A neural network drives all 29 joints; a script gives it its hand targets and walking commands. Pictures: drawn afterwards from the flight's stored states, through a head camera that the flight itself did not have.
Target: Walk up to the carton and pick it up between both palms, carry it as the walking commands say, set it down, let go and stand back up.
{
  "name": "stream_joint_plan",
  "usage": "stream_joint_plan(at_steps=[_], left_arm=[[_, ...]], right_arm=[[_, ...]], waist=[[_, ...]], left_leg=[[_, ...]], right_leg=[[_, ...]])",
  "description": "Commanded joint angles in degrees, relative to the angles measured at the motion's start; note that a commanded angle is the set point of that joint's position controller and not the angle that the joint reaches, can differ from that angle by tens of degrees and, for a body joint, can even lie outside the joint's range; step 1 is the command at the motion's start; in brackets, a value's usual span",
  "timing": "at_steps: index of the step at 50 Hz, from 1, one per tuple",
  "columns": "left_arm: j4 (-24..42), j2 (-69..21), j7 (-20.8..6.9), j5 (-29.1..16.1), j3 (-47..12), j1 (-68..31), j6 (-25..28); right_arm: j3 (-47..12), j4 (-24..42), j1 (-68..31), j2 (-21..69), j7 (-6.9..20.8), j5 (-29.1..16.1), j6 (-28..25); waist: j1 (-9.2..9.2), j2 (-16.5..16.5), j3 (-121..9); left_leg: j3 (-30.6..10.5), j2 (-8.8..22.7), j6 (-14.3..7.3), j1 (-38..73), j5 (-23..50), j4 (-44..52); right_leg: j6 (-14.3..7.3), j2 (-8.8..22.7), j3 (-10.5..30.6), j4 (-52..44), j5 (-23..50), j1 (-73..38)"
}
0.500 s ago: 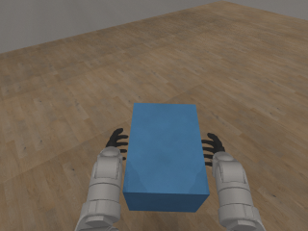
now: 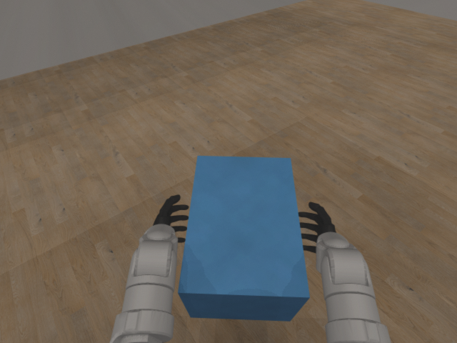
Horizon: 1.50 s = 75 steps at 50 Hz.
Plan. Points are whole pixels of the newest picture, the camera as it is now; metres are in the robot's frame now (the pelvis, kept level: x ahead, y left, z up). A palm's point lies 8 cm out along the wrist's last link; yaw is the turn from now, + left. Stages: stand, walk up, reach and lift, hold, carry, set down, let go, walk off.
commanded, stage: set down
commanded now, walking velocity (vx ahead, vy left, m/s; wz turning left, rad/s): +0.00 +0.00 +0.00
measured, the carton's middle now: (242, 235) +0.34 -0.01 -0.04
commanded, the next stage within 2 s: none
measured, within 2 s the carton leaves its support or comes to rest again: neither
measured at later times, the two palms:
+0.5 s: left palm (164, 249) +0.29 +0.14 -0.01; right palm (312, 253) +0.28 -0.15 -0.03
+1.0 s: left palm (173, 259) +0.33 +0.15 -0.12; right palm (299, 260) +0.32 -0.15 -0.12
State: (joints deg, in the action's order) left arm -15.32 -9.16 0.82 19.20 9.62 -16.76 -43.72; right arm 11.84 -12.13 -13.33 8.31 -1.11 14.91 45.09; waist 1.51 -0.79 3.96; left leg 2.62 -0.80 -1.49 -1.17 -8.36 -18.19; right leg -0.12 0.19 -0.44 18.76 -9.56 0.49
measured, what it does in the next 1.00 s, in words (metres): lowers itself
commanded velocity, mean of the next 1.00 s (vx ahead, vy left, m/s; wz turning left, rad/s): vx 0.00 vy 0.00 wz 0.00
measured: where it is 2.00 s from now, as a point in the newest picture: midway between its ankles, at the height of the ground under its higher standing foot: outside the picture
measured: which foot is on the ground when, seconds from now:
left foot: down 0.00-1.00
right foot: down 0.00-1.00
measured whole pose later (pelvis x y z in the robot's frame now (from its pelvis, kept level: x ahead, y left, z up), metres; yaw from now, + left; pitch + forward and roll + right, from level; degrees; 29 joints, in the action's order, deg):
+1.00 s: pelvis -0.04 +0.00 -0.06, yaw +0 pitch +19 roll -1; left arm -30.6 -10.1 1.7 20.9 24.2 -33.1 -18.2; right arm 25.4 -30.2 -30.9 10.2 -2.5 17.9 18.7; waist 0.2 0.1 0.9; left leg 1.5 -0.6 -2.0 -53.2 -16.1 -50.0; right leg -0.1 -0.6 0.1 50.3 -17.5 52.0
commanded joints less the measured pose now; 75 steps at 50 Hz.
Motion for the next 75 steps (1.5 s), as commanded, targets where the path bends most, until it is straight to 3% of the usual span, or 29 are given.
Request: stream_joint_plan(at_steps=[1,7,10,17,22,26,28,29,33,34,35,38,39,40,41,44,46,48,49,50,52,56,57,58,59,67,72,74,75], left_arm=[[5.2,-56.5,-15.2,-16.9,-27.0,-24.6,5.0],[-3.8,-56.8,-17.2,-14.3,-23.9,-30.7,5.8],[-5.8,-57.0,-17.6,-14.3,-23.6,-36.0,8.6],[-15.1,-56.1,-17.3,-8.1,-14.8,-35.8,14.2],[-17.5,-55.6,-16.9,-7.3,-13.0,-40.0,17.5],[-20.1,-55.6,-16.7,-7.4,-13.1,-42.8,19.8],[-20.6,-55.9,-16.4,-7.0,-13.0,-42.0,20.5],[-20.8,-55.9,-16.5,-6.9,-13.5,-42.4,21.1],[-20.6,-54.0,-16.1,-5.8,-13.1,-42.8,23.3],[-21.6,-54.5,-16.0,-5.2,-11.9,-41.5,23.6],[-20.7,-54.3,-15.7,-5.3,-13.0,-42.5,24.1],[-19.7,-53.6,-15.6,-5.4,-13.7,-42.4,25.9],[-21.1,-53.7,-15.7,-5.3,-13.6,-41.5,26.1],[-20.7,-52.8,-15.6,-5.1,-13.0,-41.7,26.5],[-19.1,-53.8,-15.3,-5.6,-13.8,-43.4,27.0],[-20.3,-53.2,-15.5,-6.1,-15.0,-42.8,27.7],[-19.9,-53.6,-15.6,-6.4,-16.3,-44.0,28.3],[-18.1,-53.0,-15.6,-7.4,-17.3,-46.1,29.4],[-17.2,-53.7,-15.3,-8.4,-18.4,-48.0,29.3],[-18.3,-53.6,-15.3,-7.7,-17.3,-45.9,29.1],[-19.4,-54.8,-15.1,-8.0,-18.9,-44.0,29.0],[-20.7,-53.8,-15.0,-7.6,-17.8,-46.6,28.9],[-20.8,-53.9,-15.2,-7.9,-18.4,-47.3,29.1],[-21.7,-54.0,-15.2,-7.7,-17.4,-46.7,28.9],[-22.2,-52.6,-15.5,-7.1,-16.4,-48.1,29.0],[-25.4,-53.0,-14.5,-8.1,-16.3,-50.3,28.7],[-25.4,-53.1,-13.8,-9.4,-16.0,-55.0,28.5],[-24.5,-53.9,-13.4,-9.9,-17.0,-55.3,28.6],[-24.1,-54.4,-13.3,-10.8,-18.3,-56.1,28.7]], right_arm=[[-32.2,6.5,-32.0,60.2,14.6,-15.9,-5.5],[-23.5,-2.2,-34.4,58.2,14.4,-11.1,-8.8],[-20.8,-7.1,-37.4,60.4,14.5,-9.6,-10.5],[-19.1,-12.6,-43.7,60.3,15.0,-7.7,-16.1],[-18.9,-14.0,-48.4,59.4,14.6,-7.2,-19.7],[-17.6,-15.2,-50.7,57.8,14.1,-6.0,-22.2],[-17.7,-16.0,-49.6,57.2,13.8,-5.9,-23.0],[-16.8,-15.6,-49.8,56.0,13.6,-5.4,-23.8],[-14.7,-20.1,-47.2,57.7,13.6,-3.8,-24.9],[-15.9,-18.1,-49.8,56.8,13.9,-4.5,-25.8],[-14.4,-19.8,-47.4,57.0,13.9,-3.7,-26.1],[-17.1,-18.0,-49.2,57.3,13.9,-5.0,-27.9],[-16.6,-17.9,-49.6,56.2,13.8,-4.5,-28.3],[-17.4,-17.8,-50.7,56.5,14.2,-5.2,-28.6],[-16.8,-19.3,-49.4,56.2,14.4,-4.9,-29.0],[-19.0,-16.4,-52.4,56.6,14.3,-6.1,-30.3],[-19.0,-15.9,-53.1,55.7,14.1,-6.1,-31.3],[-19.8,-16.7,-53.2,56.4,13.8,-6.3,-31.7],[-18.7,-18.9,-51.6,56.4,14.0,-6.0,-31.3],[-18.7,-18.1,-51.9,56.1,14.1,-5.7,-31.7],[-19.9,-15.9,-53.4,55.3,14.2,-6.6,-32.1],[-18.9,-18.9,-53.6,55.4,14.5,-6.2,-31.5],[-17.6,-19.2,-52.6,55.4,14.2,-5.4,-31.7],[-18.7,-18.3,-54.3,55.5,14.0,-6.0,-31.7],[-16.5,-20.7,-53.7,55.0,14.0,-5.2,-31.5],[-18.1,-18.9,-60.0,55.6,13.7,-8.0,-31.4],[-16.5,-22.2,-61.7,53.7,13.2,-7.8,-30.8],[-17.6,-20.6,-63.6,54.0,13.1,-9.0,-31.1],[-18.3,-20.6,-63.6,54.7,13.0,-9.3,-31.3]], waist=[[-5.07,3.9,-21.4],[-0.39,-1.5,-17.9],[0.86,-0.2,-17.3],[-3.22,1.9,-22.9],[-3.47,2.0,-25.7],[-1.03,2.5,-27.9],[-1.42,0.8,-30.8],[0.24,-0.2,-31.6],[0.64,1.0,-33.2],[-1.78,0.2,-34.0],[0.56,1.3,-35.0],[-1.74,-0.6,-40.0],[-0.47,1.8,-40.3],[-2.45,0.3,-41.1],[-1.15,0.2,-41.6],[-2.48,0.6,-46.3],[-0.92,0.4,-50.5],[-1.64,-0.1,-53.7],[-0.01,0.0,-54.0],[-1.67,0.8,-53.0],[-0.49,0.5,-56.1],[-1.17,0.9,-56.0],[2.08,1.0,-55.9],[-0.55,0.5,-57.4],[0.47,0.1,-56.1],[-1.65,0.6,-61.9],[-0.16,-0.6,-61.6],[-1.40,-1.1,-65.4],[0.09,0.0,-67.4]], left_leg=[[-8.5,-3.2,-1.5,4.4,10.8,-2.5],[-8.5,-3.2,-0.8,0.6,2.7,-3.5],[-9.0,-2.8,-1.2,-0.5,0.3,-5.2],[-8.7,-2.5,-1.5,-7.0,0.6,-9.8],[-9.0,-2.6,-1.8,-9.7,-2.3,-12.7],[-8.9,-3.0,-1.3,-13.4,-3.0,-15.0],[-8.9,-3.5,-1.1,-14.6,-0.8,-16.2],[-9.2,-3.4,-0.8,-14.4,0.6,-16.7],[-9.1,-4.0,-0.7,-18.9,1.3,-19.7],[-8.9,-4.1,-1.0,-19.4,2.2,-20.3],[-9.5,-3.9,-0.8,-19.0,3.0,-21.0],[-8.6,-4.7,-0.5,-22.8,6.7,-23.5],[-9.1,-4.6,-0.7,-23.6,7.5,-23.9],[-8.6,-4.7,-0.7,-23.8,7.0,-24.4],[-9.0,-4.9,-0.5,-24.2,7.4,-25.4],[-8.5,-5.3,-0.4,-26.9,8.2,-27.4],[-8.4,-5.4,0.1,-27.9,8.8,-29.9],[-8.0,-5.6,-0.1,-30.6,8.6,-31.9],[-8.7,-5.4,0.2,-29.9,7.7,-31.7],[-8.2,-5.5,0.1,-32.3,9.1,-32.5],[-8.4,-5.6,0.3,-30.6,9.5,-34.1],[-7.8,-6.1,0.2,-37.0,5.4,-36.4],[-7.6,-6.0,0.3,-38.8,5.6,-37.5],[-7.5,-6.4,0.1,-39.9,5.0,-38.1],[-7.1,-6.5,0.2,-44.3,3.4,-39.3],[-6.6,-6.8,0.2,-48.3,1.7,-44.5],[-5.9,-6.9,0.7,-52.5,-0.8,-48.1],[-5.8,-7.1,0.8,-52.2,0.5,-49.9],[-6.0,-6.9,0.7,-51.9,2.1,-50.7]], right_leg=[[-1.9,-3.9,7.2,0.5,9.0,2.6],[-2.5,-3.1,7.2,1.5,1.8,6.2],[-2.3,-3.1,6.7,3.3,-0.5,8.4],[-1.9,-3.7,6.3,8.0,-0.6,12.4],[-2.5,-3.8,7.0,10.6,-4.6,17.0],[-2.3,-4.5,6.3,12.7,-4.8,20.6],[-2.5,-4.4,6.8,14.0,-2.1,20.3],[-2.5,-4.6,6.8,14.6,-1.1,21.8],[-2.1,-5.0,6.2,17.5,-0.1,25.9],[-2.0,-5.0,6.3,18.5,-0.1,27.3],[-2.1,-5.3,6.1,19.0,0.5,29.0],[-1.9,-5.6,6.6,21.5,4.8,29.0],[-1.3,-6.0,5.7,22.3,5.3,30.3],[-1.2,-5.8,5.6,23.3,4.3,32.3],[-1.7,-6.2,6.2,23.6,4.6,33.6],[-1.0,-6.6,5.3,26.0,5.5,35.2],[-1.0,-6.8,5.4,27.9,5.8,37.5],[-0.7,-6.8,5.7,30.1,6.6,38.4],[-0.9,-7.5,5.0,30.7,5.3,40.8],[-0.8,-7.4,5.3,31.1,6.3,42.0],[-0.5,-7.9,4.4,32.7,5.1,45.3],[-0.1,-7.9,3.7,35.1,1.8,51.1],[-0.2,-7.9,4.2,35.8,3.4,51.2],[-0.1,-7.8,4.1,36.9,2.9,50.6],[-0.3,-7.5,4.6,37.3,2.6,52.1],[0.6,-8.4,3.1,43.1,-1.2,60.3],[0.4,-8.9,2.9,46.8,-3.0,65.6],[0.4,-9.4,2.5,48.9,-2.6,66.5],[0.6,-9.4,2.2,49.2,-1.0,66.2]])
